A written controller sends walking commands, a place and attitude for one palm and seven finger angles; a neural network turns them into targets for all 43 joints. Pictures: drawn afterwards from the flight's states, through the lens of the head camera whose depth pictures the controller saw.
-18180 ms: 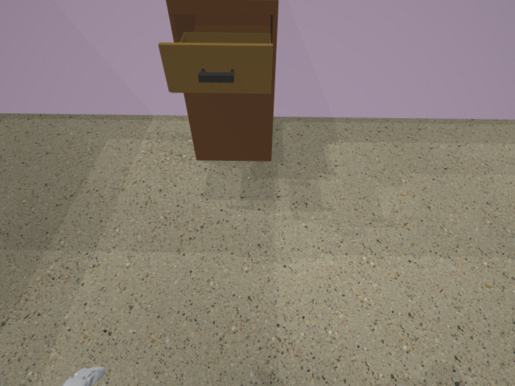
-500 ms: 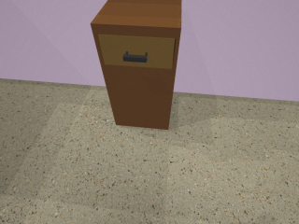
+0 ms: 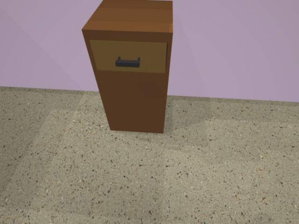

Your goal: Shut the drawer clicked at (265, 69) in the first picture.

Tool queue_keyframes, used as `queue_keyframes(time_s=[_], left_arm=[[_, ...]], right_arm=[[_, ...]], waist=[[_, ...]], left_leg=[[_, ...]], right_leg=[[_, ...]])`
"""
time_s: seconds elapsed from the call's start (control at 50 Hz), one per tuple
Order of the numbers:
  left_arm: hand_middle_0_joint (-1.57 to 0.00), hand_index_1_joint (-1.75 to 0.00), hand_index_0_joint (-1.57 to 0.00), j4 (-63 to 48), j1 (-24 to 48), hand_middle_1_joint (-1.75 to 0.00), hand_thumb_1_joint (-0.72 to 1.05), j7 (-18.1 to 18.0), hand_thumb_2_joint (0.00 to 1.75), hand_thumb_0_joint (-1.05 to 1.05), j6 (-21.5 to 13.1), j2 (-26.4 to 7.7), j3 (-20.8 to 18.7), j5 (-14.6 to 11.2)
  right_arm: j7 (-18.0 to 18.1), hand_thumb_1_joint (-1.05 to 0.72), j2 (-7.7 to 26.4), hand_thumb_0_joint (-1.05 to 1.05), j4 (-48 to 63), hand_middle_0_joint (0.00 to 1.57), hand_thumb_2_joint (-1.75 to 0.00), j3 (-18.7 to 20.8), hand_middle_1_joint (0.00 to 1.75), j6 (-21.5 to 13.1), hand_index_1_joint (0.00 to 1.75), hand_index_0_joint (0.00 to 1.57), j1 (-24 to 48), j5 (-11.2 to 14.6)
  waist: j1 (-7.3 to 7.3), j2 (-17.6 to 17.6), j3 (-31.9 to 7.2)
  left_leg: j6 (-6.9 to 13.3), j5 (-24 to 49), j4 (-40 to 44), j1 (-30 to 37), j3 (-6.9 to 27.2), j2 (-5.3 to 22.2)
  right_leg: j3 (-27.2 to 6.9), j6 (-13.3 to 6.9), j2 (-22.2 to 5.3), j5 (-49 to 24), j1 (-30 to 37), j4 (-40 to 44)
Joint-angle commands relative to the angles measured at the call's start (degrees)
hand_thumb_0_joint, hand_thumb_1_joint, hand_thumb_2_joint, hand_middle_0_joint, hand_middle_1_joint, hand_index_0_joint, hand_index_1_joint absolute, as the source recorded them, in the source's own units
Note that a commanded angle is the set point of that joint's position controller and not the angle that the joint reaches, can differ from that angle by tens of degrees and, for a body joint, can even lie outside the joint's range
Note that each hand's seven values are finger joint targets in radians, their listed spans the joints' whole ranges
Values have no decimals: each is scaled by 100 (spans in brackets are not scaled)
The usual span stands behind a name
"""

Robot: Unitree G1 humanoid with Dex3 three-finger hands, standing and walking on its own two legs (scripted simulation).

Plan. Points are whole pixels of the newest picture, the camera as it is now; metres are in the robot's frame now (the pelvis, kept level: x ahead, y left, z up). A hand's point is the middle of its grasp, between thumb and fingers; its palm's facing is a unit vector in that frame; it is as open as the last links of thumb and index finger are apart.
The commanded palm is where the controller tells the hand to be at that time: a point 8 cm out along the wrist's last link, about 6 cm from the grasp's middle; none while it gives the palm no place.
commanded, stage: look to check the result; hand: left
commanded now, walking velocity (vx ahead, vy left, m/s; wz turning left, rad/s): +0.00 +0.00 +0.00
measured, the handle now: (128, 61) +0.89 +0.16 -0.07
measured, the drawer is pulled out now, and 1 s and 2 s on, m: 0.00 0.00 0.00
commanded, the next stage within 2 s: stand and wait in 0.54 s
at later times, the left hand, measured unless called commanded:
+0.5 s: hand out of the picture +0.01 +0.16 -0.17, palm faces +0.04 -0.98 -0.19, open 7.4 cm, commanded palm none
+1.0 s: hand out of the picture +0.03 +0.16 -0.17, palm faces +0.03 -0.98 -0.22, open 7.4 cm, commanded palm none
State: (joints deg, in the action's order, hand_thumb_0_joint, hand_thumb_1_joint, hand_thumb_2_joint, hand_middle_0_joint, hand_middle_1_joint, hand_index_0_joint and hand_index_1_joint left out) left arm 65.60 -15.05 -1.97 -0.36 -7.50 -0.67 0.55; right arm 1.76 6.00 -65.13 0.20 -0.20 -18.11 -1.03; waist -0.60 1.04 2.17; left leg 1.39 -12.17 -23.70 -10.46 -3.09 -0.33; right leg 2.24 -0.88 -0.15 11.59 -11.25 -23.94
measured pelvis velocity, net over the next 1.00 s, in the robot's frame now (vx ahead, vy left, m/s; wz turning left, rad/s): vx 0.01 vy -0.02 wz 0.00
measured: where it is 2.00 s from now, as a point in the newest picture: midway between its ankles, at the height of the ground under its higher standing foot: outside the picture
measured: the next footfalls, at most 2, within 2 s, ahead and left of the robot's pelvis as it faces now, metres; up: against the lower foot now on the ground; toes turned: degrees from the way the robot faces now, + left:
none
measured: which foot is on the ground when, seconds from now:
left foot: down 0.00-1.00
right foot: down 0.00-1.00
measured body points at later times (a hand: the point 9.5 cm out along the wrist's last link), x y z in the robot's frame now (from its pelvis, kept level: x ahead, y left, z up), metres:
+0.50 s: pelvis +0.01 -0.01 +0.00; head +0.02 -0.02 +0.45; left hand +0.00 +0.21 -0.16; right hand -0.01 -0.22 -0.17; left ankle +0.01 +0.10 -0.74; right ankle +0.01 -0.11 -0.74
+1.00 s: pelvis +0.01 -0.02 +0.00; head +0.03 -0.03 +0.45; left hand +0.03 +0.22 -0.15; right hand +0.01 -0.24 -0.16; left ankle +0.01 +0.10 -0.74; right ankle +0.01 -0.11 -0.74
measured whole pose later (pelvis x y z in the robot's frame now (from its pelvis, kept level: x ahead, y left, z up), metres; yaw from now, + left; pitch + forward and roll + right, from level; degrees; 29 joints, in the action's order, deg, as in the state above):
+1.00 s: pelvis +0.01 -0.02 +0.00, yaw +0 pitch -1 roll +0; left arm 66.0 -13.2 -1.6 -1.0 -9.3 -1.2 0.5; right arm 1.9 9.2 -65.9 0.7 -0.3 -15.2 -1.1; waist -0.6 1.1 2.8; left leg -0.2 -12.4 -21.8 -8.0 -2.6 1.2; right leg 2.7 -2.3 1.4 11.8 -8.6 -21.7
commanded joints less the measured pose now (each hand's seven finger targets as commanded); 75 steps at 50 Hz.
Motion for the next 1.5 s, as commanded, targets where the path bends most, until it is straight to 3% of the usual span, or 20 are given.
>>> queue_keyframes(time_s=[0.0, 0.52, 0.7, 0.8, 0.96, 1.1, 1.2, 1.48], left_arm=[[-20, -30, -20, -118, -463, -30, 90, -46, 90, 0, -63, -544, -79, 6], [-20, -30, -20, -82, -341, -30, 90, -34, 90, 0, -97, -657, -109, 3], [-20, -30, -20, -113, -241, -30, 90, -26, 90, 0, -114, -772, -131, 2], [-20, -30, -20, -137, -191, -30, 90, -23, 90, 0, -122, -833, -149, 5], [-20, -30, -20, -147, -95, -30, 90, -14, 90, 0, -137, -913, -150, -8], [-20, -30, -20, -149, -33, -30, 90, -6, 90, 0, -127, -962, -152, 3], [-20, -30, -20, -164, 11, -30, 90, -3, 90, 0, -144, -1025, -169, 0], [-20, -30, -20, -172, 154, -30, 90, 15, 90, 0, -149, -1140, -183, -2]], right_arm=[[64, -90, 526, 0, 73, 20, -90, 133, 30, -40, 30, 20, -467, 26], [75, -90, 675, 0, 18, 20, -90, 144, 30, -43, 30, 20, -248, 14], [77, -90, 798, 0, 48, 20, -90, 165, 30, -56, 30, 20, -169, 25], [72, -90, 840, 0, 25, 20, -90, 168, 30, -56, 30, 20, -124, 17], [74, -90, 919, 0, 32, 20, -90, 166, 30, -58, 30, 20, -66, 12], [67, -90, 1004, 0, 52, 20, -90, 172, 30, -42, 30, 20, 7, 14], [70, -90, 1066, 0, 78, 20, -90, 185, 30, -60, 30, 20, 62, 16], [73, -90, 1191, 0, 82, 20, -90, 172, 30, -83, 30, 20, 205, 10]], waist=[[34, -77, 224], [10, -23, 298], [25, -185, 160], [18, -41, 132], [8, -99, 65], [4, -69, 210], [6, -114, 26], [12, -48, 35]], left_leg=[[105, 347, 480, -36, 553, 607], [67, 362, 509, 107, 512, 635], [60, 526, 489, 193, 509, 647], [49, 577, 489, 231, 496, 651], [29, 610, 507, 275, 484, 668], [19, 468, 549, 251, 496, 676], [22, 624, 528, 340, 508, 688], [14, 723, 615, 371, 503, 731]], right_leg=[[-496, -181, -519, -170, -156, 496], [-558, -206, -540, -202, -107, 649], [-559, -208, -558, -418, 14, 652], [-575, -213, -572, -489, 36, 672], [-589, -217, -584, -650, 145, 705], [-615, -215, -561, -380, 25, 785], [-613, -219, -581, -637, 145, 743], [-606, -222, -600, -822, 209, 738]])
